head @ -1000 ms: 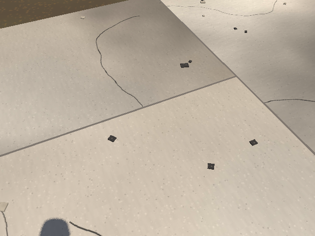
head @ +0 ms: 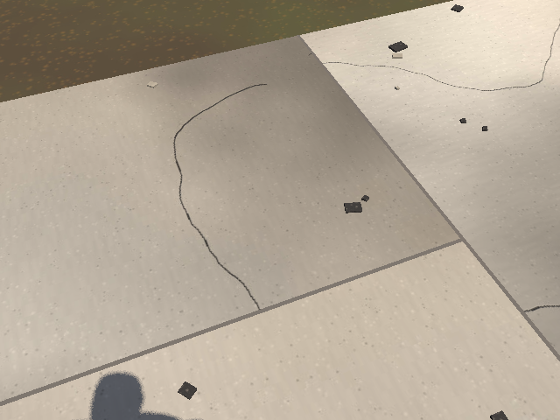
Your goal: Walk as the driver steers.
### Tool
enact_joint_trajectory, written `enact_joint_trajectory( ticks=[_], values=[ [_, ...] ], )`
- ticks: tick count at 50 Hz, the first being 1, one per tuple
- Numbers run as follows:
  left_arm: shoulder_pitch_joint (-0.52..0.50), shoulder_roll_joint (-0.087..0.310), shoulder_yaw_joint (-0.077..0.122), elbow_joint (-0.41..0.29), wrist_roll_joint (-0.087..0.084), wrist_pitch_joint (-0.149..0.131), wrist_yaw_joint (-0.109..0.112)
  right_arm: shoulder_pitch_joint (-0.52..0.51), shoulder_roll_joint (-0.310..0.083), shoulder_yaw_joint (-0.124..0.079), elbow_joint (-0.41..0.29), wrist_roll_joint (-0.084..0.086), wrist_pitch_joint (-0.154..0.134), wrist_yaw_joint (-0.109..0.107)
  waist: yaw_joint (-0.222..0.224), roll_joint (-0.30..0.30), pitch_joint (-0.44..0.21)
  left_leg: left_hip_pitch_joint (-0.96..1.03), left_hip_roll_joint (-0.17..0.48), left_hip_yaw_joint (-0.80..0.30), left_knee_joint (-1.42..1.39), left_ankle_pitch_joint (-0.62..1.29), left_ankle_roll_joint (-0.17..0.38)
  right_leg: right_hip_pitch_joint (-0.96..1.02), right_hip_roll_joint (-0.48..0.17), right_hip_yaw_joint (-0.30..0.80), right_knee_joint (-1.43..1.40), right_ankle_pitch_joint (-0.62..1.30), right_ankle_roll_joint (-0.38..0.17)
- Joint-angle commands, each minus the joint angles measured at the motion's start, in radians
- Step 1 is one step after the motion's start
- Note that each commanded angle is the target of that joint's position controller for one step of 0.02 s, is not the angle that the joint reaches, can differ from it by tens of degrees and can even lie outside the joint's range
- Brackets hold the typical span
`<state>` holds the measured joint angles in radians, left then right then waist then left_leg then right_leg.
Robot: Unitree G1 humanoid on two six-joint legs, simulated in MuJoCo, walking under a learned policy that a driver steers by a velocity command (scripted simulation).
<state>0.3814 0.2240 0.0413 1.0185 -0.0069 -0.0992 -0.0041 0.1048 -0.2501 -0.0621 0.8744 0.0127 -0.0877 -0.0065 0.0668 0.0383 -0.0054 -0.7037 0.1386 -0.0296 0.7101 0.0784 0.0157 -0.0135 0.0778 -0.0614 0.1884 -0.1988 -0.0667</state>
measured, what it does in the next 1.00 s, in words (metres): walks ahead: left foot, then right foot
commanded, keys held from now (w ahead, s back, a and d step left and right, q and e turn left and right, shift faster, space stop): w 0.90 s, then w+q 0.10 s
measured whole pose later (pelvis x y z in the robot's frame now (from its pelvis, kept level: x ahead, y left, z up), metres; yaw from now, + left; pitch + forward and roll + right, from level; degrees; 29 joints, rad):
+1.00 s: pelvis +0.58 -0.01 +0.00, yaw +1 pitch +1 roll -1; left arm 0.31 0.23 0.06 0.98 0.01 -0.10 -0.02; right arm 0.18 -0.27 -0.08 0.91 0.02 -0.07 -0.01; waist 0.04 0.05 0.00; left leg -0.67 0.13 -0.04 1.01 -0.15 0.03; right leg -0.14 0.06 -0.08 0.27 -0.15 -0.07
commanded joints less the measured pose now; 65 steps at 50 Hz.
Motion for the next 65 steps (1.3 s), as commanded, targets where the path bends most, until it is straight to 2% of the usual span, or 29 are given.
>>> enact_joint_trajectory(
  ticks=[1, 6, 8, 9, 10, 11, 12, 13, 14, 15, 17, 20, 26, 31, 34, 36, 37, 38, 39, 40, 41, 42, 44, 46, 48, 54, 60, 63, 65],
  values=[
    [0.037, 0.164, 0.031, -0.031, -0.010, -0.003, 0.011, -0.121, -0.030, 0.005, -0.078, 0.007, -0.015, 0.018, 0.008, -0.077, 0.102, 0.019, -0.035, 0.034, -0.115, 0.050, -0.002, -0.051, -0.277, 0.125, -0.082, 0.181, -0.139],
    [0.058, 0.183, 0.044, -0.014, -0.013, 0.025, 0.018, -0.149, -0.067, 0.000, -0.117, 0.012, -0.029, 0.047, -0.021, -0.101, 0.086, 0.058, -0.070, 0.041, -0.204, -0.112, 0.051, 0.118, -0.347, 0.137, 0.043, 0.359, -0.110],
    [0.012, 0.188, 0.044, -0.027, -0.009, 0.035, 0.017, 0.043, -0.128, -0.032, -0.068, 0.010, -0.032, 0.043, -0.132, -0.122, -0.037, 0.345, -0.139, 0.097, -0.225, -0.139, 0.094, 0.094, -0.297, 0.088, 0.270, 0.688, -0.075],
    [0.005, 0.159, 0.031, -0.044, 0.001, 0.036, 0.016, 0.233, -0.188, -0.056, -0.018, 0.004, -0.030, 0.034, -0.208, -0.094, -0.171, 0.645, -0.078, 0.030, -0.191, -0.118, 0.141, -0.056, -0.243, 0.050, 0.516, 0.615, -0.042],
    [0.125, 0.043, -0.004, -0.056, 0.004, 0.019, 0.005, 0.378, -0.292, -0.083, 0.013, -0.018, -0.025, 0.030, -0.183, 0.126, -0.342, 1.079, 0.196, -0.415, -0.220, -0.256, 0.298, -0.480, -0.087, 0.005, 0.937, 0.213, 0.033],
    [0.121, 0.041, -0.010, -0.043, -0.008, -0.009, -0.002, 0.390, -0.232, -0.062, 0.020, -0.012, -0.023, 0.033, -0.184, 0.205, -0.419, 1.146, 0.274, -0.724, -0.392, -0.333, 0.337, -0.644, -0.016, 0.153, 1.115, -0.355, 0.033],
    [0.025, 0.144, 0.017, -0.071, -0.037, -0.027, -0.006, 0.311, -0.169, -0.040, 0.011, -0.005, -0.025, 0.033, -0.176, 0.149, -0.275, 1.036, 0.235, -0.594, -0.405, -0.357, 0.274, -0.735, -0.086, 0.191, 1.185, -0.320, 0.009],
    [-0.054, 0.160, 0.020, -0.096, -0.044, -0.034, -0.003, 0.212, -0.134, -0.028, -0.014, -0.004, -0.023, 0.031, -0.149, 0.078, -0.163, 0.873, 0.201, -0.441, -0.424, -0.278, 0.239, -0.735, -0.143, 0.155, 1.155, -0.227, -0.001],
    [-0.094, 0.151, 0.025, -0.100, -0.029, -0.031, 0.005, 0.142, -0.104, -0.018, -0.023, -0.011, -0.024, 0.035, -0.117, 0.007, -0.086, 0.718, 0.160, -0.333, -0.462, -0.190, 0.222, -0.692, -0.182, 0.136, 1.086, -0.151, 0.001],
    [-0.082, 0.137, 0.032, -0.097, -0.018, -0.017, 0.010, 0.109, -0.080, -0.011, -0.024, -0.019, -0.029, 0.039, -0.079, 0.021, -0.054, 0.620, 0.122, -0.254, -0.495, -0.144, 0.205, -0.626, -0.216, 0.140, 1.023, -0.102, 0.001],
    [-0.039, 0.087, 0.030, -0.082, -0.015, 0.012, 0.013, 0.116, -0.073, -0.010, -0.007, -0.020, -0.033, 0.043, -0.048, 0.036, -0.032, 0.531, 0.086, -0.180, -0.549, -0.109, 0.211, -0.556, -0.229, 0.129, 0.968, -0.064, 0.011],
    [-0.113, 0.088, 0.035, -0.111, -0.005, 0.027, 0.018, 0.166, -0.116, -0.020, 0.020, -0.019, -0.035, 0.027, -0.048, 0.017, 0.017, 0.521, 0.084, -0.121, -0.590, -0.038, 0.228, -0.640, -0.240, 0.120, 0.849, 0.039, 0.040],
    [-0.332, 0.063, 0.028, -0.175, -0.004, 0.013, 0.002, 0.255, -0.132, -0.021, 0.054, -0.006, -0.019, 0.001, -0.107, 0.019, 0.062, 0.579, 0.046, -0.027, -0.610, -0.056, 0.184, -0.660, -0.198, 0.076, 0.492, 0.311, 0.057],
    [-0.459, 0.069, 0.019, -0.225, -0.014, 0.002, -0.024, 0.332, -0.142, -0.028, 0.099, 0.003, -0.001, -0.004, -0.142, 0.021, 0.103, 0.727, 0.103, -0.028, -0.557, -0.052, 0.178, -0.687, -0.172, 0.070, 0.361, 0.262, 0.035],
    [-0.431, 0.101, 0.028, -0.233, -0.016, -0.008, -0.037, 0.314, -0.159, -0.038, 0.105, 0.007, 0.013, -0.010, -0.102, 0.040, 0.077, 0.795, 0.136, -0.035, -0.477, 0.087, 0.155, -0.610, -0.146, 0.056, 0.321, 0.153, -0.003],
    [-0.232, 0.159, 0.061, -0.176, -0.013, -0.011, -0.033, 0.270, -0.157, -0.036, 0.094, 0.006, 0.023, -0.010, 0.009, 0.048, -0.044, 0.760, 0.080, 0.017, -0.245, 0.383, 0.118, -0.313, -0.079, -0.001, 0.297, 0.137, -0.045],
    [-0.042, 0.223, 0.086, -0.126, -0.004, -0.010, -0.025, 0.269, -0.126, -0.021, 0.077, -0.004, 0.024, -0.010, 0.077, -0.002, -0.180, 0.596, 0.023, 0.059, 0.013, 0.269, 0.083, -0.010, -0.164, 0.094, 0.336, 0.159, -0.097],
    [0.093, 0.327, 0.112, -0.096, 0.009, -0.004, -0.021, 0.389, -0.010, 0.015, 0.064, -0.011, 0.006, 0.001, 0.047, -0.242, -0.335, 0.176, -0.147, 0.088, 0.428, -0.188, 0.005, 0.396, -0.425, 0.551, 0.279, 0.016, -0.262],
    [0.095, 0.256, 0.086, -0.094, 0.000, -0.002, -0.024, 0.368, -0.035, 0.014, 0.076, 0.002, -0.022, 0.007, 0.054, -0.278, -0.397, 0.030, -0.189, -0.063, 0.588, -0.649, 0.010, 0.436, -0.477, 0.808, 0.122, -0.073, -0.288],
    [0.004, 0.200, 0.068, -0.106, -0.007, -0.004, -0.023, 0.275, -0.119, -0.009, 0.048, 0.030, -0.038, 0.012, 0.042, -0.223, -0.245, -0.067, -0.123, -0.083, 0.652, -0.607, 0.032, 0.318, -0.442, 0.667, 0.113, -0.104, -0.228],
    [-0.088, 0.162, 0.055, -0.132, -0.005, -0.004, -0.021, 0.205, -0.129, -0.010, 0.030, 0.035, -0.044, 0.008, 0.016, -0.151, -0.149, -0.062, -0.065, -0.052, 0.617, -0.511, 0.043, 0.163, -0.405, 0.525, 0.095, -0.047, -0.190],
    [-0.156, 0.131, 0.045, -0.141, 0.002, -0.004, -0.024, 0.170, -0.123, -0.016, 0.026, 0.022, -0.039, 0.000, -0.016, -0.095, -0.074, -0.019, -0.027, -0.034, 0.547, -0.436, 0.040, 0.010, -0.365, 0.423, 0.058, 0.026, -0.171],
    [-0.193, 0.098, 0.035, -0.136, 0.015, -0.010, -0.030, 0.207, -0.086, -0.022, 0.037, 0.009, -0.009, -0.007, -0.072, -0.128, -0.035, 0.102, 0.015, -0.039, 0.457, -0.361, 0.037, -0.147, -0.311, 0.313, -0.007, 0.083, -0.151],
    [-0.165, 0.121, 0.041, -0.116, 0.014, -0.017, -0.023, 0.222, -0.055, -0.020, 0.042, 0.008, 0.011, -0.010, -0.089, -0.120, -0.014, 0.106, 0.022, -0.029, 0.408, -0.316, 0.024, -0.188, -0.304, 0.245, -0.049, 0.143, -0.167],
    [-0.136, 0.147, 0.048, -0.101, 0.019, -0.021, -0.009, 0.163, -0.063, -0.024, 0.023, 0.007, 0.020, -0.010, -0.080, -0.100, 0.016, 0.032, 0.028, -0.039, 0.326, -0.222, 0.009, -0.170, -0.310, 0.194, -0.075, 0.186, -0.167],
    [-0.086, 0.158, 0.045, -0.079, 0.016, -0.017, 0.016, -0.007, -0.043, -0.017, -0.031, 0.009, 0.014, 0.014, -0.028, -0.092, 0.061, 0.014, -0.026, -0.016, 0.025, 0.049, 0.014, -0.104, -0.285, 0.021, -0.103, 0.226, -0.107],
    [-0.014, 0.174, 0.053, -0.046, 0.002, 0.014, 0.024, -0.140, -0.030, -0.003, -0.116, 0.009, 0.014, 0.052, 0.011, -0.075, 0.110, -0.053, -0.054, 0.042, -0.105, -0.060, 0.051, 0.119, -0.357, -0.054, -0.017, 0.362, -0.086],
    [-0.059, 0.217, 0.066, -0.069, -0.004, 0.036, 0.036, -0.077, -0.075, -0.023, -0.139, 0.009, 0.017, 0.069, -0.052, -0.127, 0.037, 0.108, -0.132, 0.131, -0.103, -0.217, 0.099, 0.157, -0.365, -0.102, 0.173, 0.826, -0.052],
    [-0.088, 0.221, 0.063, -0.091, -0.005, 0.049, 0.044, 0.193, -0.172, -0.076, -0.083, 0.012, 0.021, 0.060, -0.196, -0.105, -0.115, 0.507, -0.201, 0.128, -0.173, -0.179, 0.162, 0.020, -0.304, -0.144, 0.557, 0.893, 0.002]
  ],
)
